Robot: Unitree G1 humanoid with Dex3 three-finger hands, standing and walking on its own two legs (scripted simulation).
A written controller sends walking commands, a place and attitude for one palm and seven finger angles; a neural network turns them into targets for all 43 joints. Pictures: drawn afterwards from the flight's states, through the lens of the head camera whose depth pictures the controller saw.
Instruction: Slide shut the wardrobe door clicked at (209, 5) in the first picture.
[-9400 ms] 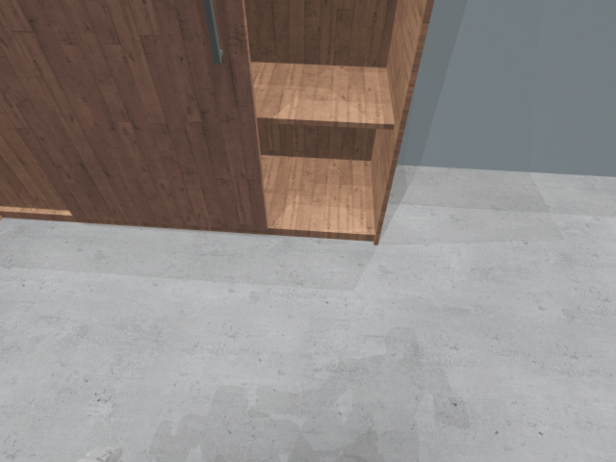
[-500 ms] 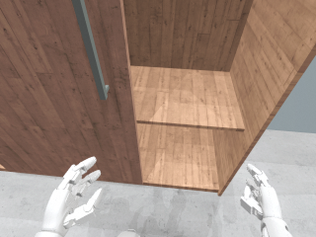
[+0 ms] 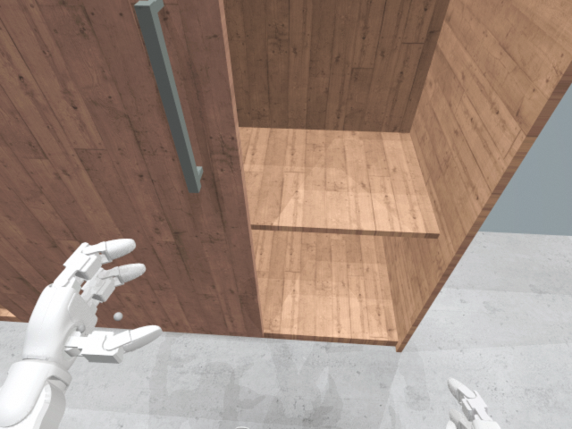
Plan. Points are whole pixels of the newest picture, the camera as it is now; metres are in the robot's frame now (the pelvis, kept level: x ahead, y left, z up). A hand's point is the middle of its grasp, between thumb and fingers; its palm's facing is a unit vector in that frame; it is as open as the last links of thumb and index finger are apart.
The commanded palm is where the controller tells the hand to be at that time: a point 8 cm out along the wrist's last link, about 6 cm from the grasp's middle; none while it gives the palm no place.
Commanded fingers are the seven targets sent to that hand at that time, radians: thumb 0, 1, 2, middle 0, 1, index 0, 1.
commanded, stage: raise the hand with hooked fingers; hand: left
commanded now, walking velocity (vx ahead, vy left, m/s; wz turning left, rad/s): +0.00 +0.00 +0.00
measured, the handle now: (178, 109) +0.52 +0.19 +0.20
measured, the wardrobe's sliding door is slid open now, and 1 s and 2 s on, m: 0.46 0.46 0.46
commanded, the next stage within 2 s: move the hooked fingers beside the handle in 1.16 s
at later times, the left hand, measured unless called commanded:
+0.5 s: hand (49, 256) +0.26 +0.27 +0.17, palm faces +0.06 -0.99 -0.11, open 13.9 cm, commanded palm +0.23 +0.32 +0.18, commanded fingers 0.00 -0.50 0.30 -0.30 -1.20 -0.30 -1.20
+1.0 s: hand (58, 225) +0.29 +0.27 +0.19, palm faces +0.04 -0.99 -0.11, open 13.9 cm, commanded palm +0.26 +0.31 +0.20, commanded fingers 0.00 -0.50 0.30 -0.30 -1.20 -0.30 -1.20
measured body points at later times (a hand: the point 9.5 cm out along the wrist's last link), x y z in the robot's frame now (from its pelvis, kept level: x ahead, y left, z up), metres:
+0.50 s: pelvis +0.01 +0.00 +0.02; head -0.01 -0.01 +0.47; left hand +0.25 +0.33 +0.18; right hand +0.22 -0.20 -0.03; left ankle +0.06 +0.12 -0.71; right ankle -0.01 -0.12 -0.71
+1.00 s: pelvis +0.02 -0.01 +0.03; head +0.00 -0.03 +0.47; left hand +0.28 +0.32 +0.20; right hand +0.20 -0.25 -0.05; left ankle +0.06 +0.12 -0.71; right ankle -0.01 -0.12 -0.71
